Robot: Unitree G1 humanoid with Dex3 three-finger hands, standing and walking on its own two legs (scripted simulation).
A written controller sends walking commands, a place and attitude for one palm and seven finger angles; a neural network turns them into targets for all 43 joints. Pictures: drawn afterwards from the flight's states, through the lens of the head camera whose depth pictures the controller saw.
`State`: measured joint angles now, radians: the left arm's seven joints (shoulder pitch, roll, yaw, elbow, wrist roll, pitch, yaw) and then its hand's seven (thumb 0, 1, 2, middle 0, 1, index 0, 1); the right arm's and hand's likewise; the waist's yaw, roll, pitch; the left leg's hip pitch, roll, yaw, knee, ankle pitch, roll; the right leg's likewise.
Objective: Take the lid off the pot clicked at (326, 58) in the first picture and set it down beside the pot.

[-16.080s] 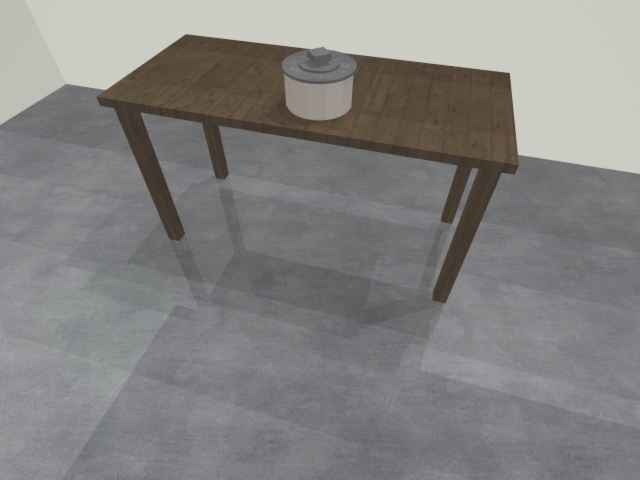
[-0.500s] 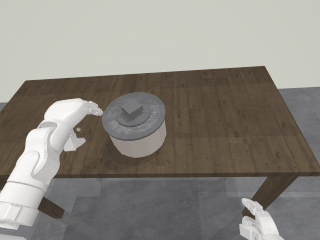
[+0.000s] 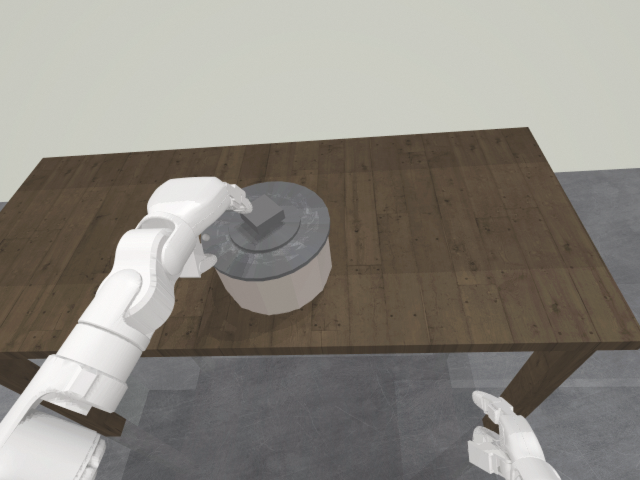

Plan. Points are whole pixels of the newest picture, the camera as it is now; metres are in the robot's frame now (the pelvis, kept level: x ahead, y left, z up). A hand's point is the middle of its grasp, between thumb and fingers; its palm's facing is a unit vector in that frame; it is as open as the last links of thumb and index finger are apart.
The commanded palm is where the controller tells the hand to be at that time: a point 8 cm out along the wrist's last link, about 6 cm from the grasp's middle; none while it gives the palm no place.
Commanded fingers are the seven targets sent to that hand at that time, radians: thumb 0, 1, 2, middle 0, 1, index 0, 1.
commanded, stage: move the open hand above the knob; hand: left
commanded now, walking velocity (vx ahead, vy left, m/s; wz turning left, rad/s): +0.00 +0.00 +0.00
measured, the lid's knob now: (262, 214) +0.49 +0.13 +0.04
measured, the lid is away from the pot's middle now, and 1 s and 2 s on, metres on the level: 0.00 0.00 0.00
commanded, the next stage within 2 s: lower the open fingers around the knob in 1.34 s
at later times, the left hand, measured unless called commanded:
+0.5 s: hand (247, 205) +0.45 +0.13 +0.10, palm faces -0.29 -0.07 -0.96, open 10.1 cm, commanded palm +0.45 +0.13 +0.18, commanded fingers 0.00 -0.30 1.41 -0.83 -0.08 -0.83 -0.08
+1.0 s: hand (248, 194) +0.47 +0.13 +0.10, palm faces -0.30 -0.07 -0.95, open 10.1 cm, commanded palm +0.46 +0.13 +0.18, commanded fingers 0.00 -0.30 1.41 -0.83 -0.08 -0.83 -0.08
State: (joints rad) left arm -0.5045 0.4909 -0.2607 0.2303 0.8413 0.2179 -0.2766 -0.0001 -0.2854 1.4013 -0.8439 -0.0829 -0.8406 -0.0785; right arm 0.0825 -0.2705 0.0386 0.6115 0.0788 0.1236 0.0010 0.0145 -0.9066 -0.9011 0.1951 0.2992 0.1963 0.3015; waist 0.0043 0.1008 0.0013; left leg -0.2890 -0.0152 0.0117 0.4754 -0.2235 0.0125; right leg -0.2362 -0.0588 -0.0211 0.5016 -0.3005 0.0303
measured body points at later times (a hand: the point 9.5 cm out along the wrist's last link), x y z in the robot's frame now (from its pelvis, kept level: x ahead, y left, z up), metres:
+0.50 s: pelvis +0.00 +0.00 +0.00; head +0.04 -0.04 +0.45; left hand +0.46 +0.13 +0.16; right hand +0.12 -0.26 -0.14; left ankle +0.01 +0.11 -0.74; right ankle -0.03 -0.14 -0.74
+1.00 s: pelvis +0.01 +0.00 +0.00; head +0.05 -0.03 +0.45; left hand +0.48 +0.13 +0.16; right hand +0.13 -0.26 -0.14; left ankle +0.01 +0.11 -0.74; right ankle -0.03 -0.14 -0.74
